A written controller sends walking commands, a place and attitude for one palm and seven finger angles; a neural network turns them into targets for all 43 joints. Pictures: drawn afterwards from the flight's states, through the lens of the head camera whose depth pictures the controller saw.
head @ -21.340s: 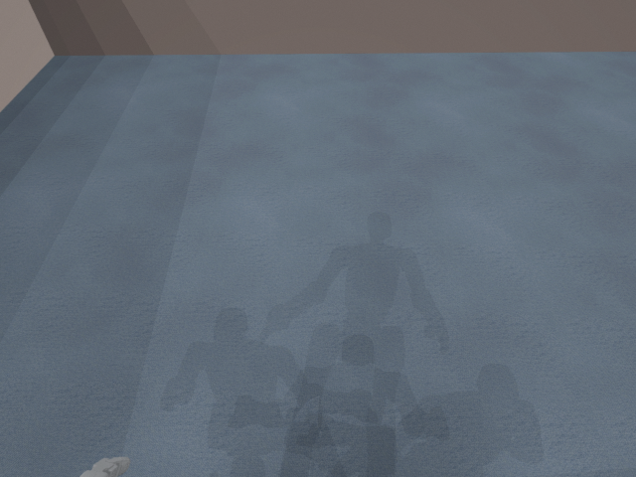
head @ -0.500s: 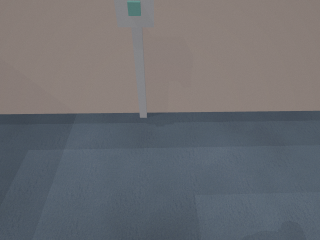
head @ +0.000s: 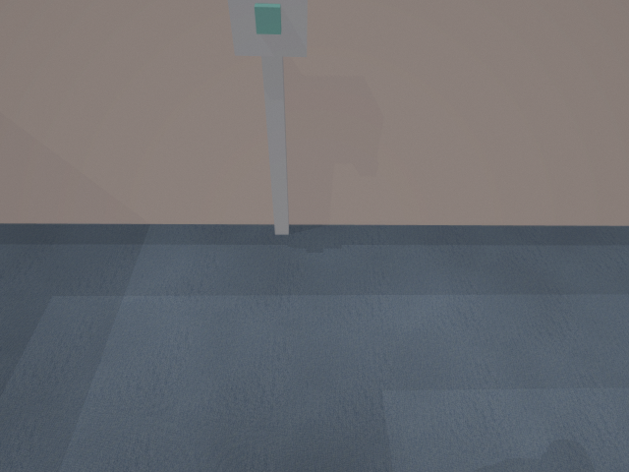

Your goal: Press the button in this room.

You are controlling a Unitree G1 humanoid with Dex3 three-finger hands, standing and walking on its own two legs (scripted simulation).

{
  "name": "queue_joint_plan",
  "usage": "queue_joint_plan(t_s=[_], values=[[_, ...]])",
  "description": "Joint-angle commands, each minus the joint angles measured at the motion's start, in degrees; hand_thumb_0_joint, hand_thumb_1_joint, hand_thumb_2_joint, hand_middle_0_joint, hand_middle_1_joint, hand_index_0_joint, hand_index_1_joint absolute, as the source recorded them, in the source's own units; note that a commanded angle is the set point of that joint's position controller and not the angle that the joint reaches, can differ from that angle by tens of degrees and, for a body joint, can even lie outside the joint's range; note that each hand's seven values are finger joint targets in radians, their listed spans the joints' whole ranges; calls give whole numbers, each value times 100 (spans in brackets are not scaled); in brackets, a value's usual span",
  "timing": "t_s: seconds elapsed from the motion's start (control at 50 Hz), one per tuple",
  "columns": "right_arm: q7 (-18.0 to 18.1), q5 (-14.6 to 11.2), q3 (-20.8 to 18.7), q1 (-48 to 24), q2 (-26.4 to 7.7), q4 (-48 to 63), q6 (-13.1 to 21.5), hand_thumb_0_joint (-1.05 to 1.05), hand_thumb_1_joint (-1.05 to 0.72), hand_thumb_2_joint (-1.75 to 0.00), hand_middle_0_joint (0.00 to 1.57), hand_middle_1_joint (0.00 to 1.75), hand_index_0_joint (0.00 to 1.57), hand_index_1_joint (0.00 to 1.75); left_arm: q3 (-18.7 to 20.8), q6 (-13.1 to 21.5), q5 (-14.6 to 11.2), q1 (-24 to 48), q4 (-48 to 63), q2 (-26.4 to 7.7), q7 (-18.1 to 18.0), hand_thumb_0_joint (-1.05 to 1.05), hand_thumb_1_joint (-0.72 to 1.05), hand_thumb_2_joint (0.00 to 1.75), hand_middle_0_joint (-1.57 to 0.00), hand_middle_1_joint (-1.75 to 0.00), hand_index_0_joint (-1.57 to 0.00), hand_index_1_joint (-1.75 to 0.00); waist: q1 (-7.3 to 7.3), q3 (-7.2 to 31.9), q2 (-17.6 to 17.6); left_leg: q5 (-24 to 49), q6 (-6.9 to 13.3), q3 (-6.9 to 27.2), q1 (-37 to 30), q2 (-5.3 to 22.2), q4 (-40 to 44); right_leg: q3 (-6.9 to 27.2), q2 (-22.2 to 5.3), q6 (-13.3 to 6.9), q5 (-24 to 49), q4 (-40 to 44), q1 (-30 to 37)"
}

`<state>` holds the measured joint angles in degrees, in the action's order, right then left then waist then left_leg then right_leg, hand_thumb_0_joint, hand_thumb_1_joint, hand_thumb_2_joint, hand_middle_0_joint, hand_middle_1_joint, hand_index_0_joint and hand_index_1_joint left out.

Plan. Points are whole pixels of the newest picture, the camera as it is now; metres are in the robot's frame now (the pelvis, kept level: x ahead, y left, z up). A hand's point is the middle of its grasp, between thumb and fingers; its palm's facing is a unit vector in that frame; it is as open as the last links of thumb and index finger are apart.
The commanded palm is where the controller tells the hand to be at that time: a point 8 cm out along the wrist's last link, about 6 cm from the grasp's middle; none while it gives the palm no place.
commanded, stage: walk to a spot facing it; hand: left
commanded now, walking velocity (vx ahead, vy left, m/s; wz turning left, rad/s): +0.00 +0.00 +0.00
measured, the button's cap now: (268, 18) +1.12 +0.18 +0.11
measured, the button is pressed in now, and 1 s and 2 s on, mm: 0 0 0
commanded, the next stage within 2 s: turn to face it in 0.86 s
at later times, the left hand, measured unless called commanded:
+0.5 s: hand out of the picture +0.07 +0.16 -0.18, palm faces -0.12 -0.97 -0.21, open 7.4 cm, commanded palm none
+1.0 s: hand (248, 455) +0.19 +0.11 -0.19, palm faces -0.06 -0.99 -0.13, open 7.4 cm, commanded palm none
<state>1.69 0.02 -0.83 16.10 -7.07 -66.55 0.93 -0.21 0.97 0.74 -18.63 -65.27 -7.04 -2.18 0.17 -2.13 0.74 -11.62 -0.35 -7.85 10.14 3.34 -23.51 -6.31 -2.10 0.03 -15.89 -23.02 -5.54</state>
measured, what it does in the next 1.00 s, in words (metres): walks ahead: right foot, then left foot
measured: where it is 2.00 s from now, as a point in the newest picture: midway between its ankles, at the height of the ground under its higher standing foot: (334, 432)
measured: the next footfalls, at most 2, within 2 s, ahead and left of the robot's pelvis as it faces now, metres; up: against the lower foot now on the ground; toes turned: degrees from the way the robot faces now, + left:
right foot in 0.52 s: +0.10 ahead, -0.13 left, +0.00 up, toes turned -17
left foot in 1.00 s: +0.45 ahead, +0.02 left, +0.00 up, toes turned -1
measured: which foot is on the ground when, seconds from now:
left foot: down 0.00-0.52, up 0.54-0.98, down 1.00-1.00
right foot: down 0.00-0.34, up 0.36-0.50, down 0.52-1.00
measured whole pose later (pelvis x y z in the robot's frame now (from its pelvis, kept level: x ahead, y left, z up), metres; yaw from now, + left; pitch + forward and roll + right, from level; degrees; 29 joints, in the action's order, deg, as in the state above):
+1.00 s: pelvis +0.28 -0.04 -0.03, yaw -10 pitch +0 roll -1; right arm -1.4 0.9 -1.7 2.8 -9.2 -57.3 2.7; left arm 0.9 4.0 1.1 -26.7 -67.8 -5.4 -1.1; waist -2.7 -6.2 0.2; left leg -5.2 2.6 -9.5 27.7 2.7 -35.1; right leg -8.0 -1.6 0.9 -28.6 -25.4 6.3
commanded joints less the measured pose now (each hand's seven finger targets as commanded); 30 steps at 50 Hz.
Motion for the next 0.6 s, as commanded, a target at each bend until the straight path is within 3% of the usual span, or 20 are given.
queue_joint_plan(t_s=[0.0,0.1,0.12,0.16,0.22,0.24,0.28,0.32,0.34,0.38,0.4,0.44,0.46,0.48,0.5,0.52,0.54,0.58], values=[[32,25,-103,347,-568,130,69,0,-90,-90,20,30,20,30,86,75,-10,-453,124,-590,-55,0,90,90,-20,-30,-20,-30,-5,-176,-90,891,131,607,-343,454,339,533,-568,-72,1149,515,-521],[31,38,-107,327,-614,115,76,0,-90,-90,20,30,20,30,94,74,-13,-399,117,-600,-44,0,90,90,-20,-30,-20,-30,1,-205,-61,690,124,562,-405,466,361,553,-557,-72,944,584,-533],[20,53,-99,400,-510,87,60,0,-90,-90,20,30,20,30,90,51,-18,-432,88,-512,-35,0,90,90,-20,-30,-20,-30,12,-238,-45,393,89,488,-385,451,292,569,-533,-78,676,561,-591],[-6,76,-159,431,-581,131,5,0,-90,-90,20,30,20,30,146,-11,5,-402,111,-590,21,0,90,90,-20,-30,-20,-30,30,-425,-15,-774,87,403,-239,456,231,643,-503,-160,-522,495,-904],[-34,106,-277,328,-734,289,-33,0,-90,-90,20,30,20,30,262,-65,54,-323,240,-683,128,0,90,90,-20,-30,-20,-30,26,-811,-153,-2047,147,508,119,578,217,776,-387,-260,-1667,349,-1480],[-41,110,-318,356,-816,326,-39,0,-90,-90,20,30,20,30,284,-70,63,-330,290,-679,153,0,90,90,-20,-30,-20,-30,30,-834,-202,-2367,219,639,116,678,206,776,-313,-287,-1866,155,-1659],[-47,120,-380,541,-958,349,-8,0,-90,-90,20,30,20,30,314,-46,83,-202,426,-599,201,0,90,90,-20,-30,-20,-30,106,-951,-619,-2997,426,1064,60,1036,544,553,-64,-263,-1865,-575,-2149],[-37,133,-459,889,-1192,288,75,0,-90,-90,20,30,20,30,284,-11,84,39,600,-361,255,0,90,90,-20,-30,-20,-30,268,-735,-1345,-3290,794,1799,-461,1798,1214,-108,121,-151,-1114,-2093,-2663],[-47,135,-480,1063,-1191,266,123,0,-90,-90,20,30,20,30,285,2,79,321,719,-361,276,0,90,90,-20,-30,-20,-30,371,-613,-1287,-2941,1002,2035,-821,2041,1359,26,-70,-153,-1297,-2668,-3075],[-47,176,-453,1097,-1135,256,193,0,-90,-90,20,30,20,30,336,50,84,707,891,-399,310,0,90,90,-20,-30,-20,-30,412,-643,-935,-2062,1080,1849,-822,2240,1331,240,-412,-134,-1377,-2935,-3316],[-50,202,-432,949,-1087,277,211,0,-90,-90,20,30,20,30,343,73,83,727,910,-366,325,0,90,90,-20,-30,-20,-30,328,-596,-760,-1642,1011,1563,-690,2190,1229,242,-490,-123,-1344,-2672,-3079],[-54,209,-411,464,-1091,388,212,0,-90,-90,20,30,20,30,346,92,56,282,768,-286,354,0,90,90,-20,-30,-20,-30,-17,-336,-477,-1315,726,766,-133,1890,849,4,-409,-99,-982,-1815,-1943],[-58,193,-391,213,-1076,428,203,0,-90,-90,20,30,20,30,365,94,57,-223,586,-286,359,0,90,90,-20,-30,-20,-30,-296,-134,-290,-1343,513,336,334,1636,326,-150,-264,-94,-447,-1189,-990],[-79,171,-362,43,-982,476,201,0,-90,-90,20,30,20,30,402,120,74,-935,307,-457,333,0,90,90,-20,-30,-20,-30,-644,110,395,-1270,286,-113,878,1192,-760,-139,-76,-144,-12,-551,62],[-120,71,-283,-115,-669,667,218,0,-90,-90,20,30,20,30,503,177,113,-1657,71,-1055,254,0,90,90,-20,-30,-20,-30,-951,241,1934,-1568,29,-709,2090,518,-2544,1616,-1127,-503,-963,359,933],[-180,87,-224,-604,-588,992,217,0,-90,-90,20,30,20,30,560,192,28,-1987,-54,-1409,181,0,90,90,-20,-30,-20,-30,-1038,-12,2377,-2298,-74,-344,3095,69,-3793,3491,-1964,-928,-1020,1256,1015],[-212,100,-279,-722,-708,1030,194,0,-90,-90,20,30,20,30,531,182,-9,-1806,11,-1352,107,0,90,90,-20,-30,-20,-30,-889,-228,1390,-1949,-33,132,3266,278,-4311,3637,-2181,-1147,-1151,1394,870],[-222,121,-310,-823,-582,890,175,0,-90,-90,20,30,20,30,468,247,11,-1195,153,-1090,113,0,90,90,-20,-30,-20,-30,-611,-762,666,-1086,-4,476,3387,519,-4767,3207,-2054,-1061,-1131,1291,118]])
